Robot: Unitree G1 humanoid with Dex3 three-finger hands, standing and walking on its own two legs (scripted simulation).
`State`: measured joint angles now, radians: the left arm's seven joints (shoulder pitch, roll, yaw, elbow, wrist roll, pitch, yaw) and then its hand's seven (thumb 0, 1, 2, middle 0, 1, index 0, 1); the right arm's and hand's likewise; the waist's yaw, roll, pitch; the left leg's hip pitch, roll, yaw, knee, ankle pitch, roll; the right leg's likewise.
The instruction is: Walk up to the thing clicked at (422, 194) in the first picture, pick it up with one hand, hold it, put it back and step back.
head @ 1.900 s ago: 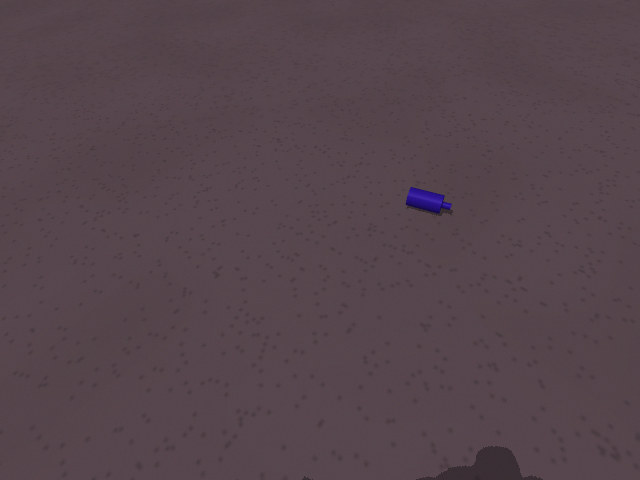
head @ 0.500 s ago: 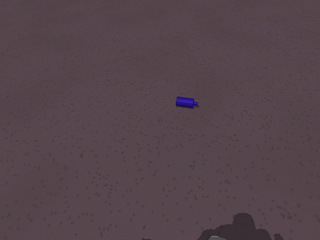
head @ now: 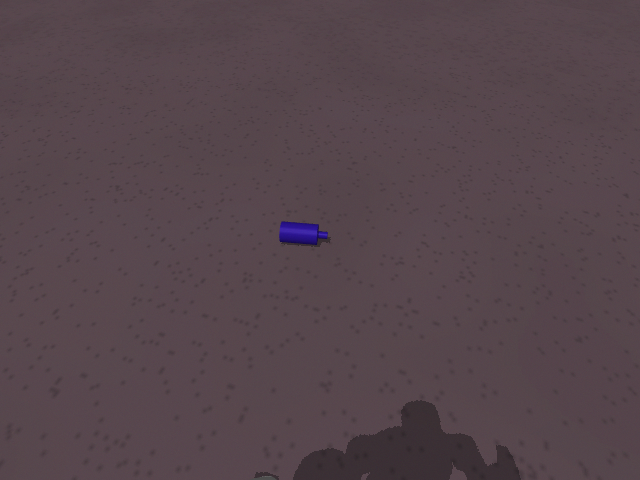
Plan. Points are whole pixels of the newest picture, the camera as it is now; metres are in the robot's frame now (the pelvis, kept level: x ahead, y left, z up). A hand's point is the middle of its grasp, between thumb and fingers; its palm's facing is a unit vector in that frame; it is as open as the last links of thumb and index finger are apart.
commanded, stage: walk up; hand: left
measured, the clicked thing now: (304, 233) +1.12 +0.09 -0.71
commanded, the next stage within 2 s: none
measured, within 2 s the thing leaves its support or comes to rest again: neither
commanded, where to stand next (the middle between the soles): +0.70 -0.11 m, yaw -6 degrees
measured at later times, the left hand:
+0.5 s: hand (231, 317) +0.38 +0.18 -0.10, palm faces -0.14 -0.92 -0.37, open 7.4 cm
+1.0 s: hand (220, 278) +0.49 +0.22 -0.14, palm faces -0.20 -0.92 -0.33, open 7.4 cm
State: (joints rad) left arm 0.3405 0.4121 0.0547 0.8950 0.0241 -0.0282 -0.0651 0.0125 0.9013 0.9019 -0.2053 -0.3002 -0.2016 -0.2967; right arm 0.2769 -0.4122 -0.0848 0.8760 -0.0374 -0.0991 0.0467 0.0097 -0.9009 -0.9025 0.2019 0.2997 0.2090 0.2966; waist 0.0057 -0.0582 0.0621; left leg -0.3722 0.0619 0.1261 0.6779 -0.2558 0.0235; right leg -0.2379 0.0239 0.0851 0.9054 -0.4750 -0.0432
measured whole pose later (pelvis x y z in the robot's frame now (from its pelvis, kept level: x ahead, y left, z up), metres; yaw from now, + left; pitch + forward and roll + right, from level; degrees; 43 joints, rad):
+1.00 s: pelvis +0.41 -0.04 +0.02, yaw -8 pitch -3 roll +0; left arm 0.33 0.45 0.04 0.89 0.02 -0.04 -0.05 0.01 0.90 0.90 -0.20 -0.30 -0.20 -0.30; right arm 0.31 -0.39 -0.05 0.82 -0.01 -0.10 0.04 0.01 -0.90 -0.90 0.20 0.30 0.21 0.30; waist -0.01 -0.06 0.08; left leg -0.26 0.05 0.11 0.55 -0.23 0.03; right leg -0.44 -0.01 0.03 1.08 -0.38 -0.04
